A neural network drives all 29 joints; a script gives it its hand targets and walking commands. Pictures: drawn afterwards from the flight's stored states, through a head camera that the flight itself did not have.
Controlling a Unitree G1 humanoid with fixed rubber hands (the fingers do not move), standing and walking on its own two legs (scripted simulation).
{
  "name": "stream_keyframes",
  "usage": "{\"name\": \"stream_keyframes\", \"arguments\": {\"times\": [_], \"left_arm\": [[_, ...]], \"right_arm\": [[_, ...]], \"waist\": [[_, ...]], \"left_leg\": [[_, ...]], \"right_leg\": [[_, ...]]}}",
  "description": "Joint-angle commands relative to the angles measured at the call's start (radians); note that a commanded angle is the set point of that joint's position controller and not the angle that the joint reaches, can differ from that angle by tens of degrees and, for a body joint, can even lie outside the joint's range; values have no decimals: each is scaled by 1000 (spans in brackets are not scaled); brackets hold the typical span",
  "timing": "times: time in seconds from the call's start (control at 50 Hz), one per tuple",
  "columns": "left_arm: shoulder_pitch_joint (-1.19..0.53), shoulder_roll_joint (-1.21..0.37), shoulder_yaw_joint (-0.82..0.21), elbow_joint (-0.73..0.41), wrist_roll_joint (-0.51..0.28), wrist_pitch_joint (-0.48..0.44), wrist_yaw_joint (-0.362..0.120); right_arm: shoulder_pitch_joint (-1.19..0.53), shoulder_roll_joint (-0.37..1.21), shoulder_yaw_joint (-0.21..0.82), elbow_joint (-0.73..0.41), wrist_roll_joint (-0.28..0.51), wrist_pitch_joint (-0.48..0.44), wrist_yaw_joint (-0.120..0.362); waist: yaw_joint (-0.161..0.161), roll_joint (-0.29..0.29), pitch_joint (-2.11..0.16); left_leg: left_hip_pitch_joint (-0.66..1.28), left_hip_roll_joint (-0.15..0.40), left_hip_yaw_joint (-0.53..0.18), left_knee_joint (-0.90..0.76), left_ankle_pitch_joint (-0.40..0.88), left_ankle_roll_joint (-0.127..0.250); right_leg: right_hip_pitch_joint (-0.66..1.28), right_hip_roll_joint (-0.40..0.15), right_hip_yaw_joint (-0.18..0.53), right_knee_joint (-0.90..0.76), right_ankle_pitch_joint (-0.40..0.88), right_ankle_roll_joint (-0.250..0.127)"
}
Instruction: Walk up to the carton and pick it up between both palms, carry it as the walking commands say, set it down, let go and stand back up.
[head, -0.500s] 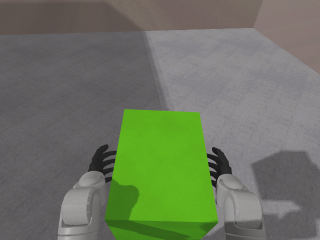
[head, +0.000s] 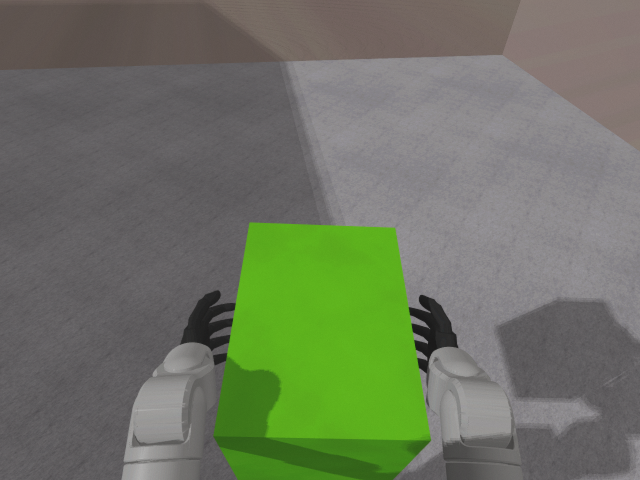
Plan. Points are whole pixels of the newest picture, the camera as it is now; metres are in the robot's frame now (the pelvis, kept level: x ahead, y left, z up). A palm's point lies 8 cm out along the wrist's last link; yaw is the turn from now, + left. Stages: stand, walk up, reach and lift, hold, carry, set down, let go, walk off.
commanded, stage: carry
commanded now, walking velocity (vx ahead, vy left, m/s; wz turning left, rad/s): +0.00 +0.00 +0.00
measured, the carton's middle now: (318, 357) +0.30 +0.00 -0.01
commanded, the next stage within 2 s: hold in 0.72 s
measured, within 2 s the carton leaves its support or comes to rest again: neither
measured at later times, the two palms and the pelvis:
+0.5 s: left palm (207, 352) +0.28 +0.14 +0.05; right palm (442, 358) +0.27 -0.15 +0.04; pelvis +0.00 +0.00 +0.00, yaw +0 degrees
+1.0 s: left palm (200, 358) +0.27 +0.14 +0.05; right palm (440, 388) +0.24 -0.15 +0.03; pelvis -0.01 +0.02 +0.01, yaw -13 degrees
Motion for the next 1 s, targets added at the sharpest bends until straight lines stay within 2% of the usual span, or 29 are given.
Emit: {"name": "stream_keyframes", "arguments": {"times": [0.0, 0.26, 0.7, 0.72, 0.74, 0.76, 0.78, 0.8, 0.82, 0.84, 0.9, 0.98], "left_arm": [[-374, -687, -470, -82, -173, -51, -120], [-368, -658, -440, -23, -152, -129, -131], [-392, -679, -451, 52, -122, -186, -167], [-211, -553, -340, 153, -86, -173, -162], [-246, -524, -380, 69, -100, -210, -171], [-291, -548, -419, 24, -109, -221, -186], [-314, -571, -442, -8, -127, -236, -199], [-345, -591, -445, -45, -142, -246, -210], [-380, -613, -446, -66, -150, -248, -218], [-369, -635, -454, -75, -158, -247, -225], [-295, -678, -458, -32, -151, -231, -242], [-277, -733, -443, 58, -130, -206, -264]], "right_arm": [[-368, 699, 470, -75, 168, -45, 114], [-368, 666, 445, -28, 151, -123, 125], [-389, 681, 450, 50, 119, -178, 158], [-191, 594, 417, 214, 63, -174, 156], [-212, 598, 437, 138, 79, -218, 150], [-225, 633, 450, 119, 94, -242, 152], [-255, 664, 480, 72, 113, -263, 152], [-322, 687, 507, 32, 126, -276, 155], [-390, 718, 558, 0, 151, -285, 164], [-400, 738, 595, -5, 163, -290, 171], [-382, 789, 649, 43, 180, -286, 197], [-419, 820, 638, 129, 161, -270, 237]], "waist": [[0, -3, -193], [-3, -2, -189], [-2, -5, -189], [50, -27, 38], [19, -35, 39], [6, -17, 1], [21, -21, -55], [47, -44, -127], [80, -41, -167], [92, -29, -186], [125, -1, -169], [137, -22, -84]], "left_leg": [[134, 125, -135, -42, 193, 2], [134, 130, -133, -37, 183, 4], [136, 132, -124, -23, 204, 5], [330, -106, -220, -70, 364, 31], [310, -101, -245, -59, 395, 39], [314, -99, -253, -62, 420, 35], [302, -102, -259, -59, 465, 26], [301, -108, -263, -56, 465, 19], [271, -111, -254, -63, 426, 16], [250, -115, -246, -76, 406, 6], [241, -121, -236, -113, 351, -17], [280, -118, -233, -137, 295, -16]], "right_leg": [[19, -165, 140, -85, 315, 23], [32, -165, 140, -83, 319, 19], [56, -164, 147, -72, 364, 16], [123, -17, 337, -132, 643, 39], [142, -19, 346, -140, 650, 42], [185, -22, 349, -136, 708, 51], [238, -24, 353, -118, 796, 57], [274, -17, 353, -113, 771, 60], [312, -16, 357, -106, 771, 64], [342, -12, 352, -104, 781, 66], [374, -1, 342, -134, 729, 66], [327, 20, 338, -179, 533, 51]]}}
